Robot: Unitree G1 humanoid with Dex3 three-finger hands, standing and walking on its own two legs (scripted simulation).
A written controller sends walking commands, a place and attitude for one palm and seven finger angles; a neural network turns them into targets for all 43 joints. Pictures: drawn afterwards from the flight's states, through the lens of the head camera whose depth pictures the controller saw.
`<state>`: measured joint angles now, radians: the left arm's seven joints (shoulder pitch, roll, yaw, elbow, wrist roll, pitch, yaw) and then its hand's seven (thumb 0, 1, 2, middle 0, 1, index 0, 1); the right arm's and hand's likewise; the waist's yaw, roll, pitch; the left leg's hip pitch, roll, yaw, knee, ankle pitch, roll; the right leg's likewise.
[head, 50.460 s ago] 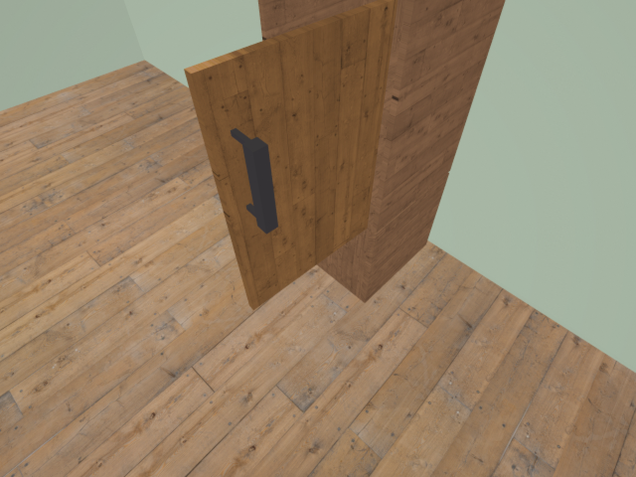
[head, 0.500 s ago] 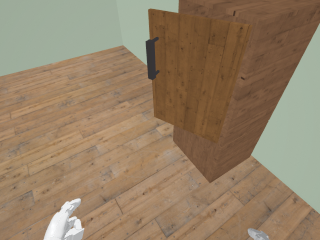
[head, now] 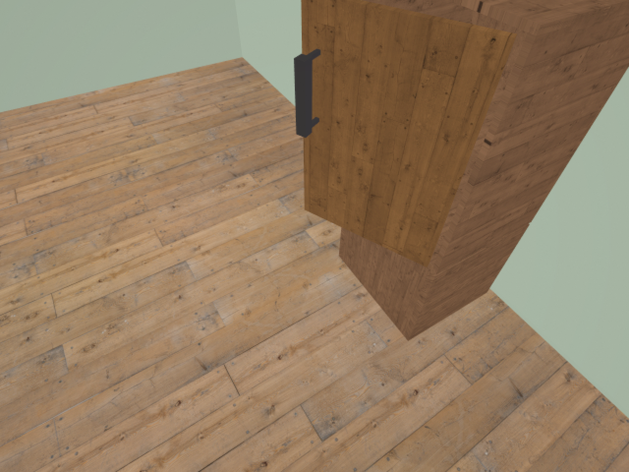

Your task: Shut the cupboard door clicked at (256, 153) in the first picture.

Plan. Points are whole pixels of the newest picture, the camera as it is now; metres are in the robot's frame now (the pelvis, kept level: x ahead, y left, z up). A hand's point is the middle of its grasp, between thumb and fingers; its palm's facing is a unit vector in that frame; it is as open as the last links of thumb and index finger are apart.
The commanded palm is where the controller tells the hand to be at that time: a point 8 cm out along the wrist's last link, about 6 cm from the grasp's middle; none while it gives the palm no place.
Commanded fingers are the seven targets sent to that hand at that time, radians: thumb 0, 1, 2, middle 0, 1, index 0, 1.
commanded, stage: let the arm hang, fingers relaxed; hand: left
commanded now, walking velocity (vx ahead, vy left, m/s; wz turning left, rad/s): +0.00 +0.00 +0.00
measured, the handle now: (309, 94) +0.85 +0.06 +0.06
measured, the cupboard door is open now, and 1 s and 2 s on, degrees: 26 26 26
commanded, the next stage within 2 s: look to check the result in 0.42 s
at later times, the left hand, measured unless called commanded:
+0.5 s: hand out of the picture -0.03 +0.14 -0.18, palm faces +0.03 -0.99 -0.16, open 7.3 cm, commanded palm none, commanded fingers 0.00 0.90 0.90 -0.20 -0.30 -0.20 -0.30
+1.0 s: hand out of the picture -0.01 +0.13 -0.18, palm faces +0.03 -0.98 -0.18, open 7.3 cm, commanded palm none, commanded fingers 0.00 0.90 0.90 -0.20 -0.30 -0.20 -0.30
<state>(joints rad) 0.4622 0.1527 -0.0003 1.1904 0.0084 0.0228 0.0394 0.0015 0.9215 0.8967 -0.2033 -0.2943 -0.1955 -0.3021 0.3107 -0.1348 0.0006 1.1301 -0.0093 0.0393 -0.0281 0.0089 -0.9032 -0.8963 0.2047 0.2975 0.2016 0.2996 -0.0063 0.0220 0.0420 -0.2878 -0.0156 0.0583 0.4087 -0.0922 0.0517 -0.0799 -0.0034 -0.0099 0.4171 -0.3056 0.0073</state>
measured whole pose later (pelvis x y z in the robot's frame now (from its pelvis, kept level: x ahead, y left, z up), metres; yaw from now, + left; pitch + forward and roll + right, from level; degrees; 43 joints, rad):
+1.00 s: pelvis +0.03 -0.02 +0.00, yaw +0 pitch -2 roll +0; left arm 0.35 0.12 0.00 1.16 0.01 0.00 0.05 0.00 0.91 0.90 -0.20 -0.29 -0.20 -0.30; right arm 0.26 -0.14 0.00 1.14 -0.01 0.02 -0.04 0.01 -0.91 -0.90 0.20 0.30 0.20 0.30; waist -0.01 -0.01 0.04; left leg -0.25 0.00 0.05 0.42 -0.14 0.02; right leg -0.02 0.01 -0.01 0.37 -0.33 -0.02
